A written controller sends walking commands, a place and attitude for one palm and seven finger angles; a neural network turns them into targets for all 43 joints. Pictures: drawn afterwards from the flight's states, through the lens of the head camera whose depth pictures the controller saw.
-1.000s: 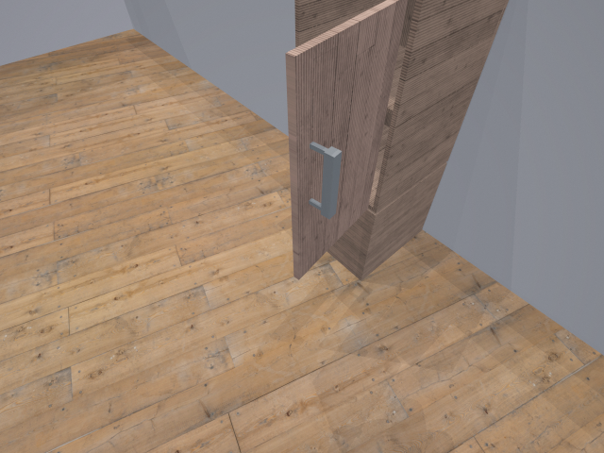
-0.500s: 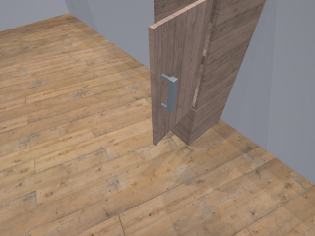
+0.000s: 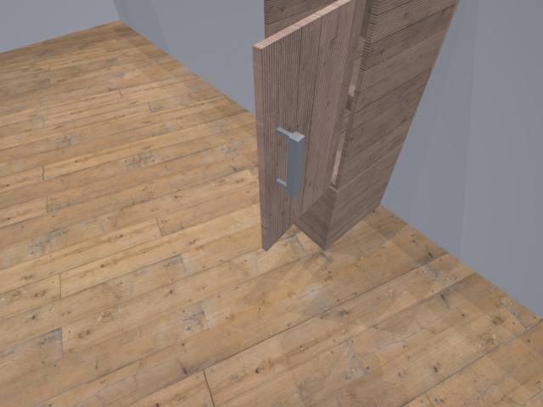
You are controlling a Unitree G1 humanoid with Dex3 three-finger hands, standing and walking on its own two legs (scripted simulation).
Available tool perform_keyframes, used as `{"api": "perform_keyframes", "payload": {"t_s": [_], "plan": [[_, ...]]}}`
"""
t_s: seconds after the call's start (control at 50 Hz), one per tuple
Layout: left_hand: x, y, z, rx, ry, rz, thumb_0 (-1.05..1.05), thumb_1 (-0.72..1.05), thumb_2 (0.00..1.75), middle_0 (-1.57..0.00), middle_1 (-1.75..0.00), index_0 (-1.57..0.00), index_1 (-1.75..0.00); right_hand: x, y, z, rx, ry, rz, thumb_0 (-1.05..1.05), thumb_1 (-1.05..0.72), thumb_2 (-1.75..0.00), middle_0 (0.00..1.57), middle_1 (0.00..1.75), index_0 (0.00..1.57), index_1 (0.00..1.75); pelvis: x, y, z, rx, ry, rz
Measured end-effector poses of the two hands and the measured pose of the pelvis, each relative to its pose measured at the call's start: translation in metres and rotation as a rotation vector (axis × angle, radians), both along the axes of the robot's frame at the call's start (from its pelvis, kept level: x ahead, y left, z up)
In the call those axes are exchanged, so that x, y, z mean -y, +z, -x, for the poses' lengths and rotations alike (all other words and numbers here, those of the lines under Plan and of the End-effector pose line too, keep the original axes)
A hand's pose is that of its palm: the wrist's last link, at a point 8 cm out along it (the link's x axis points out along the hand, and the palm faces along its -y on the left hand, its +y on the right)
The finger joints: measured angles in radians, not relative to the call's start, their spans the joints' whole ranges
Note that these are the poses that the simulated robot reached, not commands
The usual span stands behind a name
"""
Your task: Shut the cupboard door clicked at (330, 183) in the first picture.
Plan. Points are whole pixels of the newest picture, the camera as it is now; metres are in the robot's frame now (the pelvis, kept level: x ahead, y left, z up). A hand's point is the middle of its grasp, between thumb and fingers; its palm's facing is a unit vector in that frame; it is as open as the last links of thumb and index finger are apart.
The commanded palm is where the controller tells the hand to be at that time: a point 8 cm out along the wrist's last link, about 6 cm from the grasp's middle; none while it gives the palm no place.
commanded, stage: walk around to get in front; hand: left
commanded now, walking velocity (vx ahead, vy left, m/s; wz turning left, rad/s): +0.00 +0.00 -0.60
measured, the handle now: (287, 163) +0.59 +0.00 -0.02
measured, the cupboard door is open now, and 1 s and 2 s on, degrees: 99 99 99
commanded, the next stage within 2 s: none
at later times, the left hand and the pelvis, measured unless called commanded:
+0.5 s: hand out of the picture +0.09 +0.15 -0.17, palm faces -0.14 -0.94 -0.32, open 7.3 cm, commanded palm none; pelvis -0.02 -0.05 -0.02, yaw -13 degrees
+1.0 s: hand out of the picture +0.15 +0.15 -0.19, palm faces -0.40 -0.89 -0.23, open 7.3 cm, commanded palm none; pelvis +0.03 -0.02 -0.01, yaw -30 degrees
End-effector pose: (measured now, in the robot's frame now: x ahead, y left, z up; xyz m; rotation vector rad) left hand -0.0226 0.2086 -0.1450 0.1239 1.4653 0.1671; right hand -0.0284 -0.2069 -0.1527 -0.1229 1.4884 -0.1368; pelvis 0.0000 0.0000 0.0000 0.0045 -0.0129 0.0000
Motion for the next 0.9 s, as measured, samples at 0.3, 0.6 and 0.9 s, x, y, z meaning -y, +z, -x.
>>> {"api": "perform_keyframes", "payload": {"t_s": [0.3, 0.6, 0.9], "plan": [[-0.012, -0.008, -0.041, 0.018, -0.112, -0.041, 0.0, 0.91, 0.9, -0.2, -0.3, -0.2, -0.3, 0.029, -0.014, 0.012, 0.062, -0.137, 0.055, 0.0, -0.9, -0.89, 0.2, 0.3, 0.2, 0.3, 0.009, -0.016, 0.016, -0.005, -0.136, -0.027], [0.031, 0.017, -0.115, 0.15, -0.297, -0.114, 0.0, 0.91, 0.9, -0.2, -0.3, -0.2, -0.3, 0.114, -0.003, -0.032, 0.224, -0.238, 0.082, 0.01, -0.91, -0.89, 0.2, 0.3, 0.2, 0.3, 0.057, -0.007, 0.018, -0.032, -0.294, -0.046], [0.032, 0.008, -0.151, 0.098, -0.422, -0.049, 0.0, 0.91, 0.9, -0.2, -0.3, -0.2, -0.3, 0.12, 0.028, -0.083, 0.375, -0.33, 0.174, 0.01, -0.91, -0.9, 0.2, 0.3, 0.2, 0.3, 0.04, -0.003, -0.014, -0.053, -0.462, -0.028]]}}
